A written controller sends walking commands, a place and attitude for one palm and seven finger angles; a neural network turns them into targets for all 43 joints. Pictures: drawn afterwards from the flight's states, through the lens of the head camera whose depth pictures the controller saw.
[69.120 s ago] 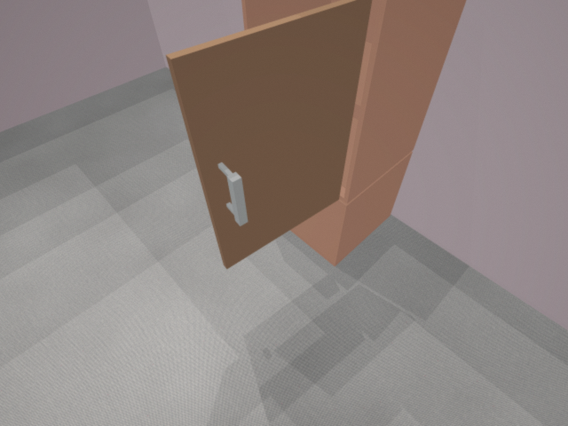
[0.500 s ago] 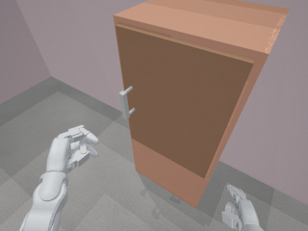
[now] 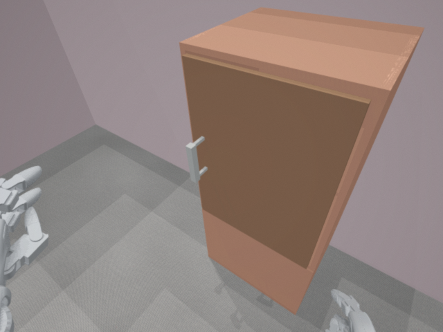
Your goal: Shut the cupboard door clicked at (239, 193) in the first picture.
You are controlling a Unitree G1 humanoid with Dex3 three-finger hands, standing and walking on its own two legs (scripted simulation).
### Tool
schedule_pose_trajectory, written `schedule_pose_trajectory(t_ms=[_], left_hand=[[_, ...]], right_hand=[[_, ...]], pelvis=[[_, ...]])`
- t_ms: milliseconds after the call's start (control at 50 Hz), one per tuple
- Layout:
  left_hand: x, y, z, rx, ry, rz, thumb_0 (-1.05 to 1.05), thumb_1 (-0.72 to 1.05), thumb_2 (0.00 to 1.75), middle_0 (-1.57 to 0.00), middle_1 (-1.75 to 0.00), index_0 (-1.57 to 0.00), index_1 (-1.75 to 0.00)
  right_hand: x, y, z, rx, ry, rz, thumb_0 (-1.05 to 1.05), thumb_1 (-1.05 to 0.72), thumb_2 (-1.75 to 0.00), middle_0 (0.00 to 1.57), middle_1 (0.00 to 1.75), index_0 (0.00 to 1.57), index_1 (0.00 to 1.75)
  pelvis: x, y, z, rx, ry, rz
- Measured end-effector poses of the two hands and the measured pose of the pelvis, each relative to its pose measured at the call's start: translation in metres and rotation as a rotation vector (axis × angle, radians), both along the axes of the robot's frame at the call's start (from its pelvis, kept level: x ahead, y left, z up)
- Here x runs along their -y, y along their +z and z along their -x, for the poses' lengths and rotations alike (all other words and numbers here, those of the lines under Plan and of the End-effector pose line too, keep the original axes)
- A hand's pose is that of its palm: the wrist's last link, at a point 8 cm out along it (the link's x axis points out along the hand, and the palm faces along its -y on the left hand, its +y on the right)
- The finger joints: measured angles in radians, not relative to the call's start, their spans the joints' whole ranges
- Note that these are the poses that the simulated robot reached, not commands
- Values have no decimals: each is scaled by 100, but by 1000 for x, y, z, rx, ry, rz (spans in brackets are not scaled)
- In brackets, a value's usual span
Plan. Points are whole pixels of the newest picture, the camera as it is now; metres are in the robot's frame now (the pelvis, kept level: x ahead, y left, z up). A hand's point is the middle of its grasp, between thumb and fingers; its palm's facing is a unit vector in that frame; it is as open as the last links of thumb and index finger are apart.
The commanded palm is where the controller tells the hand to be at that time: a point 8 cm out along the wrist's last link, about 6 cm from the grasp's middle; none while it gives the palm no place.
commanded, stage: draw the hand back to the body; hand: left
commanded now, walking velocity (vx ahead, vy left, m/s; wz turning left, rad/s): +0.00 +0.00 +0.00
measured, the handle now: (198, 159) +0.60 +0.15 -0.05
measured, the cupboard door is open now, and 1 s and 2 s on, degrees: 0 0 0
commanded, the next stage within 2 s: step back with the hand held close in 0.30 s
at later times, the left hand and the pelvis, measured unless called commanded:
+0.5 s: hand (65, 239) +0.19 +0.24 +0.16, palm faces +0.45 -0.80 -0.41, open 7.4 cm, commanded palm +0.14 +0.28 +0.17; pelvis +0.00 -0.02 +0.00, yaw +0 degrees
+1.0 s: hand (39, 259) +0.16 +0.27 +0.15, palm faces +0.38 -0.79 -0.47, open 7.4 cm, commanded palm +0.10 +0.30 +0.17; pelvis -0.05 +0.01 -0.01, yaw -2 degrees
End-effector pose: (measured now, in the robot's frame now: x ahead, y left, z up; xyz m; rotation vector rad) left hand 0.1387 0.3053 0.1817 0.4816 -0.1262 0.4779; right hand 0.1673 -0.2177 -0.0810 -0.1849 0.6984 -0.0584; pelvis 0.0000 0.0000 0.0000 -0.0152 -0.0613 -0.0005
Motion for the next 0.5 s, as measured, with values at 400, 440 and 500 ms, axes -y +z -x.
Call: schedule_pose_trajectory(t_ms=[400, 440, 500], left_hand=[[26, -5, -3, 15, -42, 23, 1, 89, 90, -21, -31, -21, -31], [27, -6, -3, 7, -39, 24, 1, 89, 90, -21, -31, -21, -30], [26, -4, -5, 15, -38, 0, 1, 89, 90, -21, -30, -21, -30]], right_hand=[[21, 6, 2, 54, -19, 8, 1, -90, -89, 20, 30, 20, 30], [22, 5, 1, 50, -19, 5, 1, -90, -89, 20, 30, 20, 30], [26, 3, 0, 38, -26, 7, 1, -90, -89, 20, 30, 20, 30]], pelvis=[[18, 0, 6, 8, -6, -8], [20, 0, 6, 5, -7, -9], [20, 0, 5, -21, -5, 1]])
